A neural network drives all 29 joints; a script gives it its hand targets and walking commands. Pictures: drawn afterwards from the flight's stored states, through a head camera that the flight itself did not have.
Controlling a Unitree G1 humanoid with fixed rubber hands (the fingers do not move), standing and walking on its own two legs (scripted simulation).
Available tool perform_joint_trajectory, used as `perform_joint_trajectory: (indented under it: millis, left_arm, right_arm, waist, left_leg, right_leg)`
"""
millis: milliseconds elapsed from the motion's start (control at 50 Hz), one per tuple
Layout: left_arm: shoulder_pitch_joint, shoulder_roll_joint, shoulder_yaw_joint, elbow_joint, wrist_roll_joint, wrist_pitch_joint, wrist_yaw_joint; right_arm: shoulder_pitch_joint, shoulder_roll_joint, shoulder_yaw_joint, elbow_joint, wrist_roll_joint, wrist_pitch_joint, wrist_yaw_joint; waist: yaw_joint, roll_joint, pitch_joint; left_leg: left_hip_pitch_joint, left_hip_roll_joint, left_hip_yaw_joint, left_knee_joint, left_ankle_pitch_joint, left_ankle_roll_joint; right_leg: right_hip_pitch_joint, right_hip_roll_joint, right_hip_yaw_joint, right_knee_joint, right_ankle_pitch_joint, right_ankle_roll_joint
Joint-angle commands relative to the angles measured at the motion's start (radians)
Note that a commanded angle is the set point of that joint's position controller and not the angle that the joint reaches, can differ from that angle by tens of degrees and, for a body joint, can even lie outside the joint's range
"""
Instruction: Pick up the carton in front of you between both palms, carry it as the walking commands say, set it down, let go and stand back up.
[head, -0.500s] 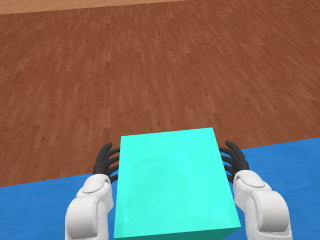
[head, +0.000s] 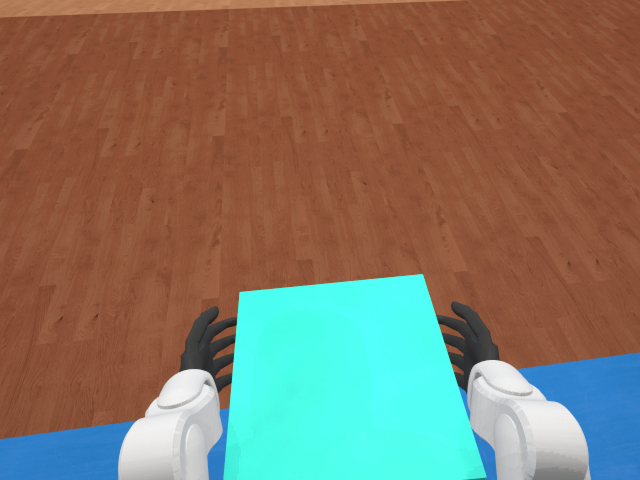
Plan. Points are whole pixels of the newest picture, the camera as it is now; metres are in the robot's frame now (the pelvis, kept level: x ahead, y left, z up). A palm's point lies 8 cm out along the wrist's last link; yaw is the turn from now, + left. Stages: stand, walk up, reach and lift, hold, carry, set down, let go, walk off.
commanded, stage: carry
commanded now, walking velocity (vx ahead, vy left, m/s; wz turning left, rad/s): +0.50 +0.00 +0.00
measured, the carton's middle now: (343, 411) +0.23 +0.00 +0.01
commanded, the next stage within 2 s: none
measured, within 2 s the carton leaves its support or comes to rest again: neither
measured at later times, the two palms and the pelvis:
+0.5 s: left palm (249, 159) +0.61 +0.14 +0.13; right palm (420, 157) +0.62 -0.16 +0.12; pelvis +0.33 -0.03 -0.01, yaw +2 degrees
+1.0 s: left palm (265, 70) +1.02 +0.14 +0.13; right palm (386, 71) +1.00 -0.16 +0.13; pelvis +0.66 +0.00 +0.02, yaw +1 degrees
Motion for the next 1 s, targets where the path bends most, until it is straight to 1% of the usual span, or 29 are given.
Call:
perform_joint_trajectory:
  millis: [0, 20, 40, 60, 80, 140, 200, 280, 340, 380, 400, 420, 440, 460, 480, 500, 520, 540, 560, 640, 740, 820, 860, 880, 900, 920, 940, 960, 980]
  left_arm:
    - [-0.355, -0.748, -0.671, -0.107, -0.256, 0.002, -0.12]
    - [-0.355, -0.79, -0.672, -0.09, -0.254, -0.009, -0.131]
    - [-0.353, -0.825, -0.673, -0.072, -0.248, -0.02, -0.14]
    - [-0.345, -0.848, -0.675, -0.061, -0.24, -0.032, -0.146]
    - [-0.331, -0.86, -0.677, -0.05, -0.23, -0.042, -0.149]
    - [-0.28, -0.857, -0.674, -0.046, -0.198, -0.062, -0.142]
    - [-0.292, -0.823, -0.667, -0.057, -0.186, -0.064, -0.13]
    - [-0.375, -0.74, -0.669, -0.116, -0.221, -0.047, -0.106]
    - [-0.488, -0.641, -0.646, -0.134, -0.26, -0.025, -0.079]
    - [-0.549, -0.562, -0.602, -0.108, -0.272, -0.013, -0.053]
    - [-0.566, -0.521, -0.574, -0.082, -0.271, -0.009, -0.037]
    - [-0.583, -0.479, -0.54, -0.049, -0.264, -0.006, -0.022]
    - [-0.61, -0.43, -0.506, -0.027, -0.259, -0.001, -0.005]
    - [-0.666, -0.403, -0.487, -0.008, -0.265, 0.001, 0.011]
    - [-0.692, -0.437, -0.482, 0.008, -0.284, 0.004, 0.019]
    - [-0.75, -0.463, -0.479, 0.014, -0.294, 0.001, 0.022]
    - [-0.815, -0.501, -0.484, 0.025, -0.308, -0.004, 0.02]
    - [-0.879, -0.536, -0.494, 0.033, -0.32, -0.012, 0.014]
    - [-0.929, -0.56, -0.497, 0.047, -0.326, -0.02, 0.009]
    - [-1.055, -0.58, -0.473, 0.135, -0.318, -0.036, 0.001]
    - [-1.074, -0.574, -0.408, 0.243, -0.268, -0.025, 0.015]
    - [-1.072, -0.608, -0.39, 0.273, -0.248, -0.01, 0.012]
    - [-1.07, -0.63, -0.395, 0.275, -0.243, -0.005, 0.006]
    - [-1.064, -0.641, -0.4, 0.275, -0.239, -0.003, 0.004]
    - [-1.09, -0.662, -0.409, 0.253, -0.24, -0.001, -0.002]
    - [-1.077, -0.685, -0.417, 0.238, -0.243, -0.002, -0.006]
    - [-1.118, -0.695, -0.427, 0.205, -0.249, -0.01, -0.008]
    - [-1.139, -0.724, -0.423, 0.193, -0.24, -0.021, -0.005]
    - [-1.128, -0.733, -0.407, 0.185, -0.228, -0.03, -0.002]
  right_arm:
    - [-0.371, 0.758, 0.606, -0.131, 0.257, -0.023, 0.128]
    - [-0.395, 0.794, 0.622, -0.136, 0.264, -0.031, 0.14]
    - [-0.418, 0.827, 0.638, -0.138, 0.27, -0.041, 0.151]
    - [-0.431, 0.842, 0.652, -0.138, 0.274, -0.05, 0.16]
    - [-0.428, 0.849, 0.662, -0.134, 0.279, -0.057, 0.168]
    - [-0.39, 0.822, 0.666, -0.128, 0.281, -0.065, 0.186]
    - [-0.396, 0.78, 0.661, -0.128, 0.278, -0.065, 0.187]
    - [-0.429, 0.695, 0.629, -0.153, 0.27, -0.053, 0.152]
    - [-0.514, 0.609, 0.589, -0.164, 0.265, -0.038, 0.103]
    - [-0.582, 0.54, 0.556, -0.149, 0.26, -0.026, 0.065]
    - [-0.618, 0.503, 0.538, -0.136, 0.256, -0.019, 0.046]
    - [-0.653, 0.463, 0.521, -0.117, 0.25, -0.013, 0.027]
    - [-0.7, 0.432, 0.506, -0.104, 0.249, -0.006, 0.008]
    - [-0.727, 0.437, 0.493, -0.092, 0.253, 0.001, -0.007]
    - [-0.783, 0.445, 0.475, -0.071, 0.265, 0.002, -0.021]
    - [-0.831, 0.474, 0.453, -0.044, 0.263, -0.001, -0.031]
    - [-0.879, 0.496, 0.429, -0.025, 0.256, -0.008, -0.037]
    - [-0.908, 0.513, 0.414, 0.001, 0.249, -0.014, -0.037]
    - [-0.946, 0.527, 0.406, 0.017, 0.24, -0.022, -0.036]
    - [-1.062, 0.547, 0.384, 0.107, 0.207, -0.039, -0.036]
    - [-1.118, 0.56, 0.359, 0.196, 0.2, -0.032, -0.037]
    - [-1.132, 0.593, 0.345, 0.226, 0.198, -0.016, -0.026]
    - [-1.119, 0.612, 0.347, 0.238, 0.196, -0.01, -0.019]
    - [-1.103, 0.624, 0.351, 0.245, 0.198, -0.01, -0.014]
    - [-1.126, 0.633, 0.352, 0.233, 0.198, -0.017, -0.012]
    - [-1.126, 0.648, 0.36, 0.24, 0.207, -0.019, -0.01]
    - [-1.115, 0.689, 0.387, 0.222, 0.232, -0.025, -0.002]
    - [-1.167, 0.725, 0.427, 0.164, 0.263, -0.032, 0.009]
    - [-1.211, 0.759, 0.47, 0.117, 0.305, -0.043, 0.02]
  waist:
    - [-0.022, 0.244, -0.223]
    - [-0.019, 0.132, -0.227]
    - [-0.015, 0.084, -0.212]
    - [-0.013, 0.103, -0.215]
    - [-0.013, 0.126, -0.21]
    - [-0.014, 0.155, -0.163]
    - [-0.015, 0.164, -0.101]
    - [-0.021, 0.185, -0.021]
    - [-0.021, 0.202, 0.012]
    - [-0.012, 0.21, -0.033]
    - [0.023, 0.187, -0.086]
    - [0.061, 0.113, -0.168]
    - [0.085, -0.042, -0.252]
    - [0.08, -0.296, -0.292]
    - [0.075, -0.248, -0.288]
    - [0.073, -0.191, -0.29]
    - [0.062, -0.069, -0.293]
    - [0.053, -0.011, -0.283]
    - [0.04, -0.016, -0.293]
    - [0.028, -0.036, -0.276]
    - [0.065, -0.04, -0.227]
    - [0.068, -0.069, -0.174]
    - [0.011, -0.112, -0.216]
    - [-0.042, -0.091, -0.296]
    - [-0.101, 0.082, -0.443]
    - [-0.109, 0.338, -0.558]
    - [-0.124, 0.381, -0.516]
    - [-0.123, 0.254, -0.462]
    - [-0.126, 0.143, -0.421]
  left_leg:
    - [0.663, 0.367, -0.667, -0.37, -0.018, 0.137]
    - [0.608, 0.347, -0.573, -0.355, 0.023, 0.108]
    - [0.533, 0.322, -0.488, -0.368, 0.041, 0.072]
    - [0.497, 0.301, -0.419, -0.388, 0.009, 0.044]
    - [0.481, 0.288, -0.378, -0.406, -0.003, 0.036]
    - [0.481, 0.262, -0.287, -0.457, -0.026, 0.038]
    - [0.498, 0.225, -0.212, -0.462, 0.046, 0.04]
    - [0.506, 0.194, -0.132, -0.439, 0.167, 0.037]
    - [0.521, 0.193, -0.109, -0.406, 0.227, 0.03]
    - [0.532, 0.181, -0.072, -0.272, 0.395, 0.016]
    - [0.505, 0.154, -0.028, -0.124, 0.482, -0.006]
    - [0.405, 0.103, -0.006, 0.102, 0.443, -0.033]
    - [0.201, 0.042, -0.024, 0.395, 0.197, -0.063]
    - [-0.116, -0.106, -0.112, 0.669, -0.307, -0.088]
    - [-0.192, -0.066, -0.242, 0.809, -0.337, -0.055]
    - [-0.224, -0.027, -0.264, 0.861, -0.302, -0.024]
    - [-0.231, 0.008, -0.274, 0.836, -0.246, -0.007]
    - [-0.216, 0.033, -0.279, 0.783, -0.194, 0.0]
    - [-0.186, 0.044, -0.279, 0.736, -0.158, 0.002]
    - [-0.245, 0.048, -0.236, 0.599, -0.101, -0.023]
    - [-0.357, 0.031, -0.162, 0.37, -0.018, -0.033]
    - [-0.253, -0.03, -0.075, 0.137, -0.012, -0.013]
    - [-0.025, -0.113, -0.001, 0.032, -0.023, 0.013]
    - [0.215, -0.128, 0.0, -0.031, 0.018, 0.028]
    - [0.59, 0.026, -0.244, -0.003, 0.055, 0.113]
    - [0.865, 0.27, -0.681, -0.087, 0.082, 0.23]
    - [0.898, 0.275, -0.832, -0.185, 0.175, 0.275]
    - [0.909, 0.281, -0.764, -0.136, 0.29, 0.257]
    - [0.863, 0.281, -0.695, -0.09, 0.36, 0.229]
  right_leg:
    - [-0.6, 0.036, 0.08, 0.495, 0.042, -0.052]
    - [-0.59, -0.003, 0.098, 0.467, 0.105, -0.066]
    - [-0.554, -0.025, 0.107, 0.395, 0.165, -0.071]
    - [-0.523, -0.029, 0.096, 0.333, 0.199, -0.072]
    - [-0.509, -0.019, 0.074, 0.279, 0.219, -0.069]
    - [-0.533, -0.007, 0.022, 0.108, 0.287, -0.045]
    - [-0.562, 0.007, -0.024, -0.068, 0.37, -0.03]
    - [-0.541, 0.034, -0.083, -0.207, 0.44, -0.039]
    - [-0.484, 0.041, -0.097, -0.26, 0.463, -0.073]
    - [-0.357, 0.078, -0.13, -0.263, 0.413, -0.099]
    - [-0.211, 0.126, -0.177, -0.293, 0.376, -0.101]
    - [0.008, 0.139, -0.161, -0.3, 0.303, -0.1]
    - [0.187, -0.078, 0.176, -0.381, 0.095, -0.146]
    - [0.358, -0.291, 0.632, -0.524, 0.058, -0.287]
    - [0.338, -0.28, 0.638, -0.559, 0.17, -0.295]
    - [0.302, -0.253, 0.53, -0.509, 0.305, -0.288]
    - [0.258, -0.23, 0.435, -0.478, 0.379, -0.264]
    - [0.195, -0.215, 0.366, -0.481, 0.412, -0.241]
    - [0.153, -0.2, 0.315, -0.497, 0.384, -0.224]
    - [0.123, -0.18, 0.203, -0.532, 0.41, -0.255]
    - [0.244, -0.123, 0.11, -0.49, 0.625, -0.253]
    - [0.249, -0.089, 0.044, -0.451, 0.793, -0.22]
    - [0.208, -0.068, -0.044, -0.291, 1.112, -0.167]
    - [0.123, -0.041, -0.092, -0.111, 1.121, -0.128]
    - [-0.132, -0.004, -0.057, 0.174, 0.873, -0.071]
    - [-0.448, 0.119, 0.003, 0.431, 0.213, -0.039]
    - [-0.642, 0.197, 0.086, 0.63, -0.036, -0.043]
    - [-0.754, 0.156, 0.147, 0.705, -0.022, -0.068]
    - [-0.799, 0.112, 0.158, 0.689, 0.001, -0.086]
